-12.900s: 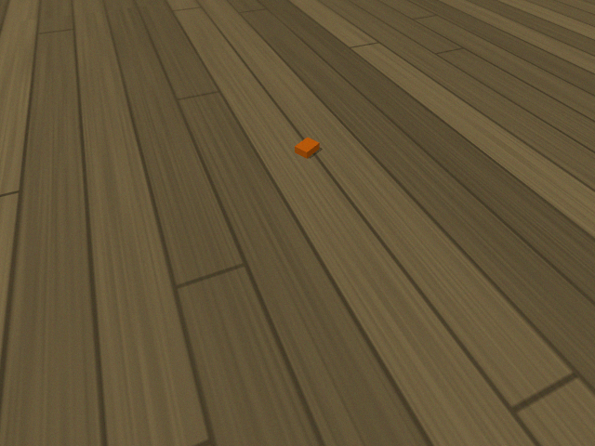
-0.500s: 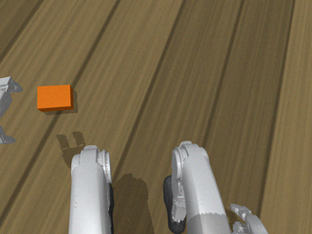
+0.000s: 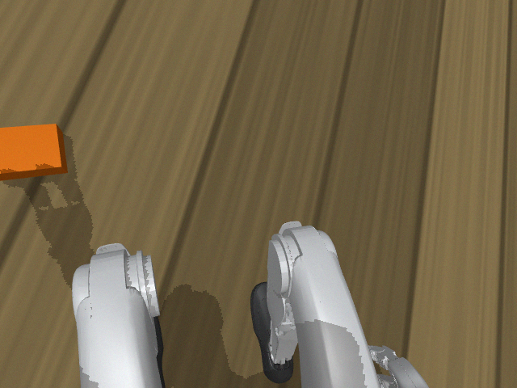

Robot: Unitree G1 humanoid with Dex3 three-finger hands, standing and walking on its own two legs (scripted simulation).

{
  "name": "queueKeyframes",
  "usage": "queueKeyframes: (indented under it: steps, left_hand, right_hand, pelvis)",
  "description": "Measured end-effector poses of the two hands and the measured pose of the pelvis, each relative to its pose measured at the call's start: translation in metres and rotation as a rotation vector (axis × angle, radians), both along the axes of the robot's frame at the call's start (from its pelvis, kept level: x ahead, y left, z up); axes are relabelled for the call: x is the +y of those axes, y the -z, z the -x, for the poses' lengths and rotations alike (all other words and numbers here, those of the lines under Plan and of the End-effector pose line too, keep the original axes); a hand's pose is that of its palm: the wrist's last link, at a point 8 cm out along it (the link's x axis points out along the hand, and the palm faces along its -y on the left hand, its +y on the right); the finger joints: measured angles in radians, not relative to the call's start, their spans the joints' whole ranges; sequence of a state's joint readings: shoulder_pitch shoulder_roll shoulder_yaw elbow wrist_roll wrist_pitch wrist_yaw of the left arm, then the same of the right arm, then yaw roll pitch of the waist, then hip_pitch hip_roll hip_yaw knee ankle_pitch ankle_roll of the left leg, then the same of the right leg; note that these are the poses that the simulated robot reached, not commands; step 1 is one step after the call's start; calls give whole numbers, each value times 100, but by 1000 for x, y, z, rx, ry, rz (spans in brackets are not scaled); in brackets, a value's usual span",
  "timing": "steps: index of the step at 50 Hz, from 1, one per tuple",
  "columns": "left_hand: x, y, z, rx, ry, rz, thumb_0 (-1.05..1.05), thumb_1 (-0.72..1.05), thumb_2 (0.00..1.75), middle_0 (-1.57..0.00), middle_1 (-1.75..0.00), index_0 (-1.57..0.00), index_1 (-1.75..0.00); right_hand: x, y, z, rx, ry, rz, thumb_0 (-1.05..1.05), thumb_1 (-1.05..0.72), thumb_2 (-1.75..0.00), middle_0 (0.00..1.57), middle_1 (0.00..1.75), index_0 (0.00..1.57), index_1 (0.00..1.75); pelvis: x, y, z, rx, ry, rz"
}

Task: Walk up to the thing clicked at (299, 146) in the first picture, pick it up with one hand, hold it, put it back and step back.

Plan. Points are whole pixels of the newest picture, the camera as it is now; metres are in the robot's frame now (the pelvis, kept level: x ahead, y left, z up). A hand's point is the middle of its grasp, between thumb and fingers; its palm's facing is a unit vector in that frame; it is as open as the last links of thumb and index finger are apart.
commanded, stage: rise first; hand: left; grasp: from above
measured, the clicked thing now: (28, 152) +0.52 +0.35 -0.32
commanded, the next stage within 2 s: none
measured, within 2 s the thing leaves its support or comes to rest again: neither
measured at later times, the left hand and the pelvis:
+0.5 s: hand out of the picture +0.45 +0.39 -0.17, palm faces -0.44 -0.10 -0.89, open 14.2 cm; pelvis +0.00 +0.00 -0.02, yaw -2 degrees
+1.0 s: hand out of the picture +0.46 +0.39 -0.19, palm faces -0.44 -0.10 -0.89, open 14.2 cm; pelvis +0.00 +0.00 -0.02, yaw -3 degrees
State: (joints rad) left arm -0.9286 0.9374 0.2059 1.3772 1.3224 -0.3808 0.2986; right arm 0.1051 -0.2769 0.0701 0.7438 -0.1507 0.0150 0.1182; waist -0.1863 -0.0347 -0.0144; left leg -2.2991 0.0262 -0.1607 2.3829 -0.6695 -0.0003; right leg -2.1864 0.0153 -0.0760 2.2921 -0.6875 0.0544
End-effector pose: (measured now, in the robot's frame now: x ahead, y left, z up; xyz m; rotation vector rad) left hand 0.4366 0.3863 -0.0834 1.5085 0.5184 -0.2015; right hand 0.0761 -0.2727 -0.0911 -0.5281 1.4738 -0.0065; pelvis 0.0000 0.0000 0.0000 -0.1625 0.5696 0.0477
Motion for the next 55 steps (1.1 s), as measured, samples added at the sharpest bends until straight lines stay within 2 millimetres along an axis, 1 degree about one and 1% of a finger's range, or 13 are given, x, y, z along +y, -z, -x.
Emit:
queueKeyframes:
  steps: [7, 15, 22, 32, 45, 55]
  left_hand:
    - [2, 14, -11, 15, -29, -9, 0, -50, 98, -10, -97, -10, -98]
    - [1, 22, -20, 13, -29, 10, 0, -52, 99, -9, -100, -9, -100]
    - [2, 27, -22, 8, -23, 22, 0, -54, 101, -8, -100, -8, -101]
    - [3, 34, -22, 10, -14, 13, 0, -55, 102, -8, -100, -7, -101]
    - [2, 42, -32, 12, -23, 12, 0, -55, 103, -8, -100, -7, -101]
    - [3, 47, -35, 4, -26, 26, 0, -55, 102, -9, -99, -8, -101]
  right_hand:
    - [1, 6, -1, 27, -20, -4, 0, -91, -90, 21, 30, 20, 30]
    - [-1, 4, 4, 60, -22, 11, 0, -91, -90, 21, 30, 20, 30]
    - [-3, 3, 11, 74, -26, 26, 0, -91, -90, 21, 30, 20, 30]
    - [1, 5, 18, 82, -24, 24, 0, -91, -90, 21, 30, 20, 30]
    - [6, 7, 21, 86, -21, 14, 0, -91, -90, 21, 30, 20, 30]
    - [7, 2, 21, 91, -25, 27, 0, -91, -90, 21, 30, 20, 30]
  pelvis:
    - [-1, 5, -4, 5, 8, 5]
    - [1, 9, -6, 3, 17, 15]
    - [2, 14, -5, -13, 21, 23]
    - [3, 19, -3, -22, 25, 29]
    - [4, 21, -4, -23, 29, 37]
    - [5, 21, -4, -25, 31, 46]
